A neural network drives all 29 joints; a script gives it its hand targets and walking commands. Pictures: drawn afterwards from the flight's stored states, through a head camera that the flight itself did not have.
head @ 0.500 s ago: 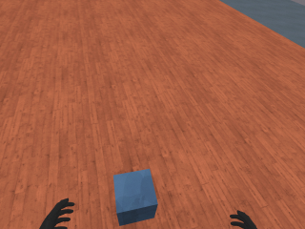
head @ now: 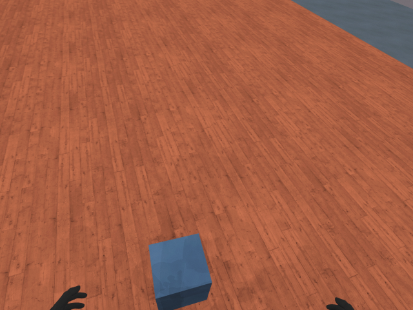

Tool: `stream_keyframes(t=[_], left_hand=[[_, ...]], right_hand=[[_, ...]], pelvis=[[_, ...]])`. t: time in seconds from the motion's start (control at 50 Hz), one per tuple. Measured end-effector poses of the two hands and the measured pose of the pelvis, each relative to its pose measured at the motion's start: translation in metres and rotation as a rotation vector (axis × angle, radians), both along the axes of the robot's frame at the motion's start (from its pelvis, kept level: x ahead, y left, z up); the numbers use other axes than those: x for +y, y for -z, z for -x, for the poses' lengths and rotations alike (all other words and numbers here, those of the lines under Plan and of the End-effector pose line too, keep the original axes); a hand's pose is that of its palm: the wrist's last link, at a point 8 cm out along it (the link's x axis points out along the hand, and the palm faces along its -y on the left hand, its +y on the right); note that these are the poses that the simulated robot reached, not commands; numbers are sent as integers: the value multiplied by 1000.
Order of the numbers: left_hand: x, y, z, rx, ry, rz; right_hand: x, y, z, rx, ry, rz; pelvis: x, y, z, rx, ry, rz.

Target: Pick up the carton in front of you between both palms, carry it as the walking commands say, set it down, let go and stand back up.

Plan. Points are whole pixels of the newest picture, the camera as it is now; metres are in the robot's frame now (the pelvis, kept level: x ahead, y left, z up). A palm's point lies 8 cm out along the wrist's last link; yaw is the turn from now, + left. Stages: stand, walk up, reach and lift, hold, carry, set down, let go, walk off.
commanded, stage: stand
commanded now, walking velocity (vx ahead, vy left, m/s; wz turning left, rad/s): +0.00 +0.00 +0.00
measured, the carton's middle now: (179, 273) +0.41 +0.07 -0.65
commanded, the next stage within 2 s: none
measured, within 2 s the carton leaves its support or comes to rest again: neither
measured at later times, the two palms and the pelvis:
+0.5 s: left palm out of the picture +0.07 +0.29 -0.11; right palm out of the picture +0.08 -0.31 -0.08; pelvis -0.02 +0.00 +0.01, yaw +0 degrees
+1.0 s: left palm out of the picture +0.06 +0.30 -0.11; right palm out of the picture +0.07 -0.32 -0.09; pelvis -0.03 -0.01 +0.01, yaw +1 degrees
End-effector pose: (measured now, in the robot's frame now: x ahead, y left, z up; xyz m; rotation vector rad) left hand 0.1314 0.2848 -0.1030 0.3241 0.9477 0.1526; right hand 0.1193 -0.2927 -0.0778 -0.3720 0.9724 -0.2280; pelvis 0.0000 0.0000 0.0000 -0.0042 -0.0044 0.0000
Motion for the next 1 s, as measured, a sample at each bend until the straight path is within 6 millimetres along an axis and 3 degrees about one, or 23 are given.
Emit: stream_keyframes(t=[0.54,1.0], left_hand=[[9,5,62,130,-39,-19],[14,3,73,163,-58,-31]], right_hand=[[-16,6,43,97,27,4],[-23,8,52,137,32,6]], pelvis=[[-3,-6,21,-32,-5,1],[-6,-9,28,-36,-15,2]])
